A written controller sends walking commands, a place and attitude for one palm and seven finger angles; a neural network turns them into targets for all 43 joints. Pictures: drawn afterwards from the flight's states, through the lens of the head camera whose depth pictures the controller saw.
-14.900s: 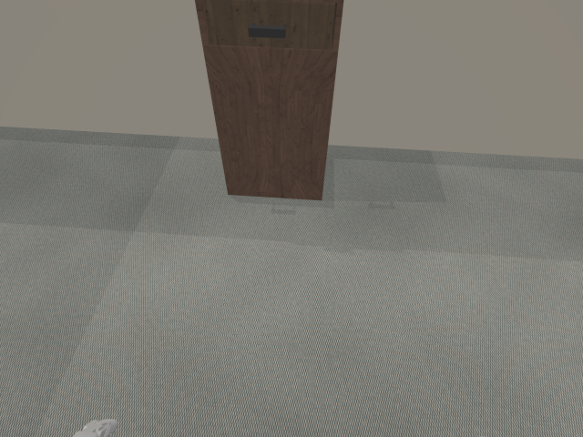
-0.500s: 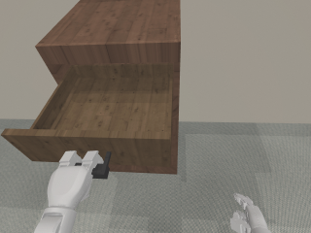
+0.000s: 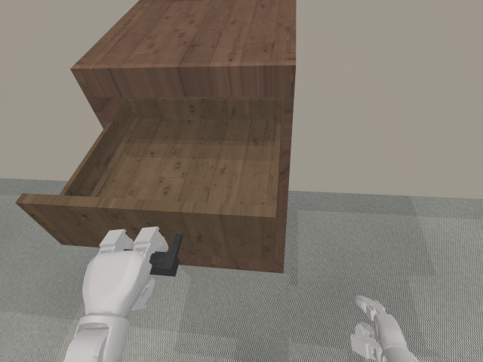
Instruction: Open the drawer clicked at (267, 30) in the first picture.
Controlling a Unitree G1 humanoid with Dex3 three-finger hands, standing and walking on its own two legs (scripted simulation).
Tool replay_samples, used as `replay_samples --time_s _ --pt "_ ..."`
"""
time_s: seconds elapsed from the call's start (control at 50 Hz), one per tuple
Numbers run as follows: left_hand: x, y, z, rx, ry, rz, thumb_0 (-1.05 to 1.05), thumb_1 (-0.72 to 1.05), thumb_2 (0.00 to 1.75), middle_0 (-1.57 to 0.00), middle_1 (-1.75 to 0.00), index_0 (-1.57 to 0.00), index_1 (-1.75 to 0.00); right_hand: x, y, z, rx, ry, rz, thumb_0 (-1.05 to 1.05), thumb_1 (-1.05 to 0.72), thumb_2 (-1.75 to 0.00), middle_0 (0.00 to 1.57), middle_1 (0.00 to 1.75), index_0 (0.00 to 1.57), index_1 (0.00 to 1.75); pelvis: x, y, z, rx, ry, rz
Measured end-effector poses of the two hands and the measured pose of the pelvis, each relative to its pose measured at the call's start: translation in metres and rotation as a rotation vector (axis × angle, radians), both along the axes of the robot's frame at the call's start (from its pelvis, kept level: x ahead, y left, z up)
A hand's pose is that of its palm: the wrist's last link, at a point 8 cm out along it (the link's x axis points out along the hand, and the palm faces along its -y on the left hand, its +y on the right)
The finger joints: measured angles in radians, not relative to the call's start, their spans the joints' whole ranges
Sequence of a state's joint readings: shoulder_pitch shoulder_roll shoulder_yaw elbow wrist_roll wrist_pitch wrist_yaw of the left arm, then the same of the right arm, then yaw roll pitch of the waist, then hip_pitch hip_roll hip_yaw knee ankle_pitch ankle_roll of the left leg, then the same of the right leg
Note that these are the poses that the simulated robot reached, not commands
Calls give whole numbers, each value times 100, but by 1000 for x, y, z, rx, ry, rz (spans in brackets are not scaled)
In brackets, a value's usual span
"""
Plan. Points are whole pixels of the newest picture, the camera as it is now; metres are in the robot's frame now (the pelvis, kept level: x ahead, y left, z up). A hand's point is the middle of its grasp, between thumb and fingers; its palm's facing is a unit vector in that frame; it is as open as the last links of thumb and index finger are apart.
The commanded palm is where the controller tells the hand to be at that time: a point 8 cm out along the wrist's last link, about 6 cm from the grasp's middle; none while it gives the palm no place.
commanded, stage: open the thumb to release the handle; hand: left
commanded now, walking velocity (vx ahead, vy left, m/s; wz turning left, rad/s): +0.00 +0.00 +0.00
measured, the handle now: (144, 249) +0.27 +0.20 +0.05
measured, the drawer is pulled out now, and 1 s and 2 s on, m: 0.30 0.30 0.30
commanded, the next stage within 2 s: lift the hand off the handle in 0.20 s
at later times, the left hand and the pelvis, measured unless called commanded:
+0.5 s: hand (137, 287) +0.22 +0.20 +0.04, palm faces +0.05 -0.13 -0.99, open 13.8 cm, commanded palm +0.19 +0.20 +0.09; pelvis -0.02 +0.00 +0.00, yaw +0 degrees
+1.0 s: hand (131, 266) +0.23 +0.19 +0.09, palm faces +0.10 -0.14 -0.99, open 13.7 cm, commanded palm +0.19 +0.20 +0.15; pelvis -0.02 +0.01 +0.01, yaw +0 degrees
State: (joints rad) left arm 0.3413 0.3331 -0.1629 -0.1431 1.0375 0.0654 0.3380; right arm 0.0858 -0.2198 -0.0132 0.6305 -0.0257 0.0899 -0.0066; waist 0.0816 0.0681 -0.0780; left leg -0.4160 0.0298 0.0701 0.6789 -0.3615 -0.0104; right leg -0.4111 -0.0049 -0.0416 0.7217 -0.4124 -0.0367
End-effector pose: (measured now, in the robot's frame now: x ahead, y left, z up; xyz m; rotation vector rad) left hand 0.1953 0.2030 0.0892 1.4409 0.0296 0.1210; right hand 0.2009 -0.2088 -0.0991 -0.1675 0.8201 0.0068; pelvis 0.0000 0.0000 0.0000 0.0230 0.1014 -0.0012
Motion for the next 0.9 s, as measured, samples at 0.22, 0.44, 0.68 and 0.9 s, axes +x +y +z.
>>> replay_samples --time_s 0.22,0.44,0.68,0.9 --pt "-2 1 2 -6 28 -18 0 -27 39 -33 -123 -33 -123 2 12 11 10 -43 31 2 -91 -90 21 30 20 30 -8 -1 4 -3 -28 3" --pt "-4 1 0 -11 11 -15 0 -47 31 -30 -120 -32 -120 -13 -1 10 -23 -20 8 2 -91 -90 20 30 20 30 -15 2 4 -6 -27 3" --pt "7 0 1 5 13 -23 0 -49 30 -31 -120 -32 -120 -26 3 4 -16 11 -12 2 -91 -90 20 30 20 30 -20 5 5 -7 -36 6" --pt "7 -3 35 -1 -31 -35 0 -49 30 -32 -120 -35 -122 -18 15 12 22 -17 7 2 -91 -90 20 30 20 30 -19 8 11 -5 -73 4"
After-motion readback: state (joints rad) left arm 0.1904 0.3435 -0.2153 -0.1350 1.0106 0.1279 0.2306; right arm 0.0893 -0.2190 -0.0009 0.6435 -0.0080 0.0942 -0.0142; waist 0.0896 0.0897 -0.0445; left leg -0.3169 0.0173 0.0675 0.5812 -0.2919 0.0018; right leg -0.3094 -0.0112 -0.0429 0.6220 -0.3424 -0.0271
